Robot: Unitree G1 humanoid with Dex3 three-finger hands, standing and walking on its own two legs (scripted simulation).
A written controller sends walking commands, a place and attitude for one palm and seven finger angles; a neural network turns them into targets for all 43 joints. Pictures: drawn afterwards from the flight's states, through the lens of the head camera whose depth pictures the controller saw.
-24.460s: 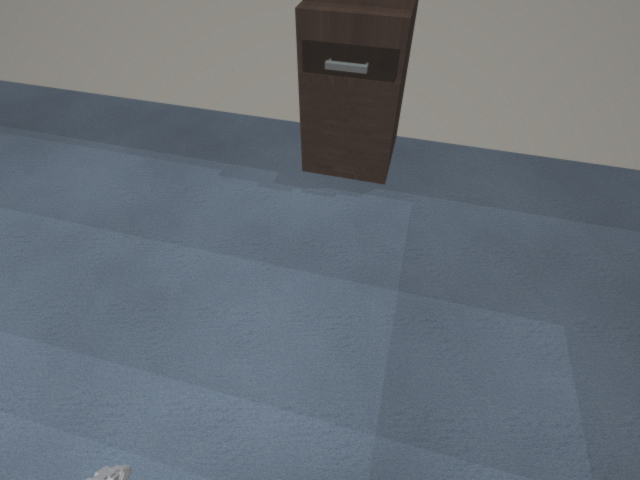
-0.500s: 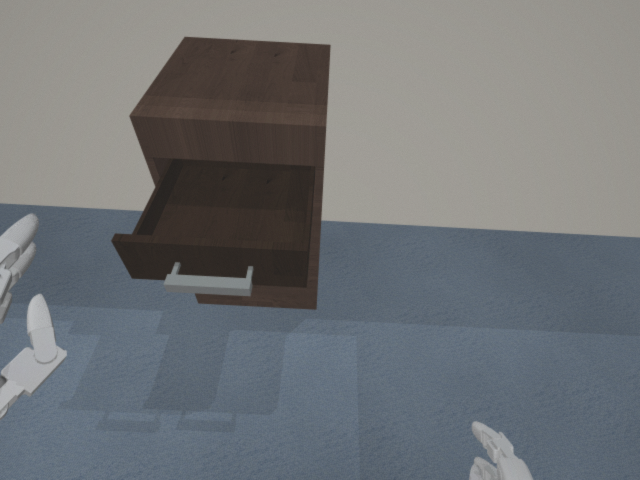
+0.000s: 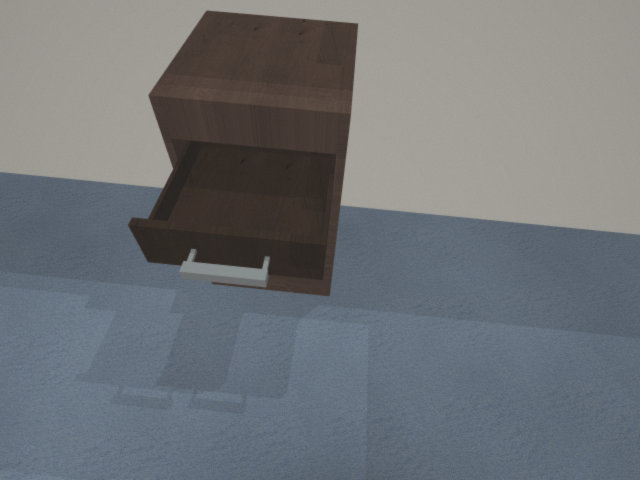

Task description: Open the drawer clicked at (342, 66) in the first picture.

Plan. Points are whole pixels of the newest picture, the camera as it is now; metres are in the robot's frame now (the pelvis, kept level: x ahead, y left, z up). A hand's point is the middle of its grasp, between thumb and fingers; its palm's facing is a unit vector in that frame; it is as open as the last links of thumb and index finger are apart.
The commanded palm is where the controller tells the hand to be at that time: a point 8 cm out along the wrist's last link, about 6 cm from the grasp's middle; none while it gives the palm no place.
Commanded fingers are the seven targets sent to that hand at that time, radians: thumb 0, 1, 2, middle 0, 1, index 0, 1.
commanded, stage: let the arm hang, fingers relaxed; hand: left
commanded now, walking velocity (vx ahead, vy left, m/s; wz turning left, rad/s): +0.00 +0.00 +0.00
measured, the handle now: (227, 265) +0.51 +0.22 -0.18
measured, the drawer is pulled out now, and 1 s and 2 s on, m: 0.27 0.27 0.27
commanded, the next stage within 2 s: look to check the result in 0.64 s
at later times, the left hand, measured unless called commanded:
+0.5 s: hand out of the picture +0.02 +0.16 -0.17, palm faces +0.01 -0.98 -0.20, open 7.3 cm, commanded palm none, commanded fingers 0.00 0.90 0.90 -0.20 -0.30 -0.20 -0.30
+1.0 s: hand out of the picture +0.00 +0.14 -0.17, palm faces +0.02 -0.98 -0.18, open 7.4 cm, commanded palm none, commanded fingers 0.00 0.90 0.90 -0.20 -0.30 -0.20 -0.30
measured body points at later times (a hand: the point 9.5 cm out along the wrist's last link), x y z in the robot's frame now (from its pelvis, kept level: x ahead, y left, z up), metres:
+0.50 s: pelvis +0.01 -0.01 +0.00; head +0.02 -0.02 +0.45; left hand +0.02 +0.22 -0.16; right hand -0.03 -0.19 -0.17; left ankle +0.01 +0.11 -0.74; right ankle +0.05 -0.12 -0.74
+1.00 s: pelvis +0.02 -0.02 +0.00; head +0.04 -0.03 +0.45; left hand +0.00 +0.19 -0.16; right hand -0.02 -0.22 -0.17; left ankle +0.01 +0.11 -0.74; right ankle +0.05 -0.12 -0.74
